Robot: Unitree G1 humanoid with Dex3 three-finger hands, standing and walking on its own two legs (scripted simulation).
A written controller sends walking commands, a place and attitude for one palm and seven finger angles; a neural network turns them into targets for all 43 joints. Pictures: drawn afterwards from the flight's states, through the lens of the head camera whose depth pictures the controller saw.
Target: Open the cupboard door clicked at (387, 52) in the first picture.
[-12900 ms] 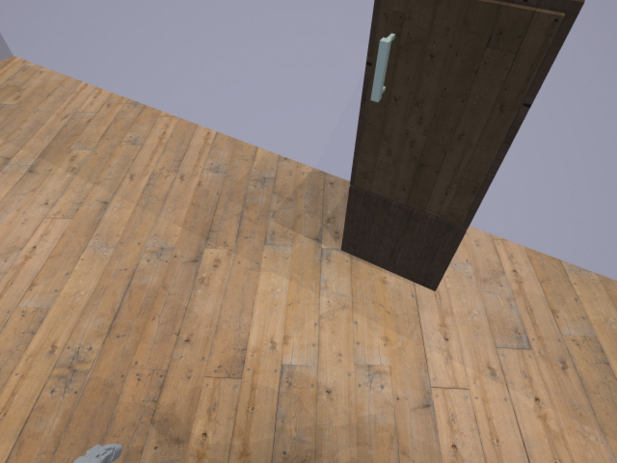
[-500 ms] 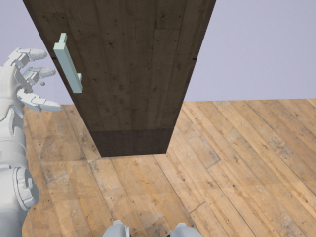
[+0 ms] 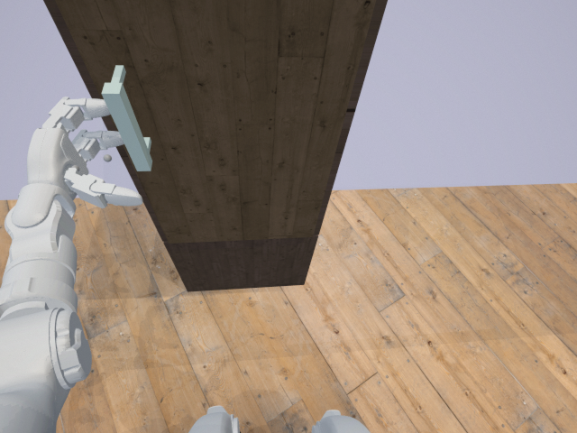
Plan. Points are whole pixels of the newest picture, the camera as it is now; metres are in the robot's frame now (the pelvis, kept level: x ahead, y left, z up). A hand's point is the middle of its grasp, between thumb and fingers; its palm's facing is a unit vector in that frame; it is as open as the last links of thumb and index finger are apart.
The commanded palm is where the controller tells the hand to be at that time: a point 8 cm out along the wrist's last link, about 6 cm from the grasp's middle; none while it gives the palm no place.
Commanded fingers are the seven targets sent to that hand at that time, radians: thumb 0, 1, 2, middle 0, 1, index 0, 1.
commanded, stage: slide the fingers in behind the handle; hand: left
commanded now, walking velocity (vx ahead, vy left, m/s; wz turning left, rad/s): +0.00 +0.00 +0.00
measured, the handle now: (132, 121) +0.53 +0.21 +0.09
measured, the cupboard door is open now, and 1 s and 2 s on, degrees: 0 1 1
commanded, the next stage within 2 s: close the thumb around the handle in 1.14 s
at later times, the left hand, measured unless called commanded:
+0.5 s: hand (119, 158) +0.46 +0.21 +0.09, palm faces +0.08 -1.00 -0.01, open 14.2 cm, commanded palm +0.44 +0.24 +0.09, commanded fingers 0.00 -0.50 0.30 -0.30 -1.20 -0.30 -1.20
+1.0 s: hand (122, 163) +0.45 +0.21 +0.09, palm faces +0.10 -0.99 -0.01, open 14.4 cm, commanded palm +0.43 +0.22 +0.09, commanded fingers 0.00 -0.50 0.30 -0.30 -1.20 -0.30 -1.20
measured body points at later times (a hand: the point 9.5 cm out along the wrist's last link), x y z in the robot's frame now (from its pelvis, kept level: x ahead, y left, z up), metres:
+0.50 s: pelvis +0.00 -0.01 +0.00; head +0.08 +0.01 +0.44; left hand +0.45 +0.27 +0.10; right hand +0.04 -0.27 -0.12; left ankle +0.03 +0.10 -0.69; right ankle +0.00 -0.12 -0.69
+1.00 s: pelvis +0.00 +0.00 +0.00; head +0.08 +0.02 +0.44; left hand +0.44 +0.26 +0.10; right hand +0.07 -0.26 -0.12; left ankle +0.03 +0.10 -0.69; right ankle +0.00 -0.12 -0.69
